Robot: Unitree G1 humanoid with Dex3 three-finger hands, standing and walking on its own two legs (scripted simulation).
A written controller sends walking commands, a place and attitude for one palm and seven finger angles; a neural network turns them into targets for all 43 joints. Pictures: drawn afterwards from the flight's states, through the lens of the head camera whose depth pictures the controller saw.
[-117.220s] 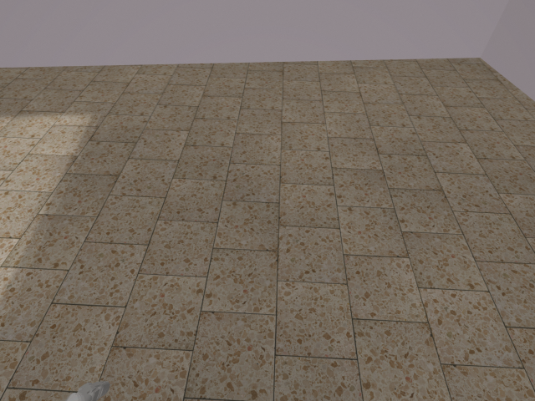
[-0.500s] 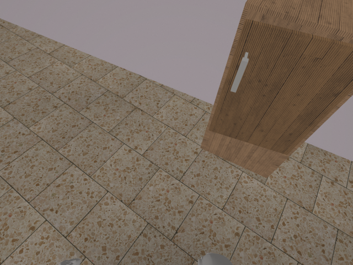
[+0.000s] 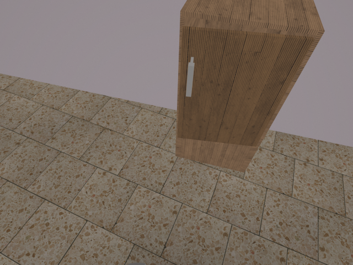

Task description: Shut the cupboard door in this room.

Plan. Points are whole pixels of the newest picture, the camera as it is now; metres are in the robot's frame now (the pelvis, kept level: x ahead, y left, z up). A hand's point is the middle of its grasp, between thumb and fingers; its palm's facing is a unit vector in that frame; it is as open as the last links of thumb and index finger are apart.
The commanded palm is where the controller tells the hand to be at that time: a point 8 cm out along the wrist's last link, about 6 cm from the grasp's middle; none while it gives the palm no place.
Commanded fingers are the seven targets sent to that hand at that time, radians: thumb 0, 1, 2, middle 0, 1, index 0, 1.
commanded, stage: take the last steps up to it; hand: left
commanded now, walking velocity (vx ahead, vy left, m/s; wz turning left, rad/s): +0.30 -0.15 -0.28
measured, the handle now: (190, 77) +0.75 -0.01 -0.03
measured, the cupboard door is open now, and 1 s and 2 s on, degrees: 8 8 8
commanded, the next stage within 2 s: come to a stop and stand still in 0.80 s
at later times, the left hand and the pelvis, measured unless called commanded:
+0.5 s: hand (137, 236) +0.22 +0.12 -0.17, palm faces -0.21 -0.96 -0.18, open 7.4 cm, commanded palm none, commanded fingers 0.00 0.90 0.90 -0.20 -0.30 -0.20 -0.30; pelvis +0.10 -0.06 -0.01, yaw -9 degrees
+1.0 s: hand (184, 229) +0.24 -0.01 -0.18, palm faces -0.05 -0.99 -0.14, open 7.3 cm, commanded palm none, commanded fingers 0.00 0.90 0.90 -0.20 -0.30 -0.20 -0.30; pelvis +0.25 -0.16 +0.00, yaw -7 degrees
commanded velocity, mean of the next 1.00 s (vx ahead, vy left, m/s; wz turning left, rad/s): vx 0.18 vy -0.07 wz -0.05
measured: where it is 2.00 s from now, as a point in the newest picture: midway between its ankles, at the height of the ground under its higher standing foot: outside the picture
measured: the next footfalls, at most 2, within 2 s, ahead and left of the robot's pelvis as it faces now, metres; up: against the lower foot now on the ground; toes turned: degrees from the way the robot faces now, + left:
left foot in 0.06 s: +0.05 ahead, +0.13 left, +0.00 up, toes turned +3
right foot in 0.54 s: +0.21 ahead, -0.22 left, +0.00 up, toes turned -11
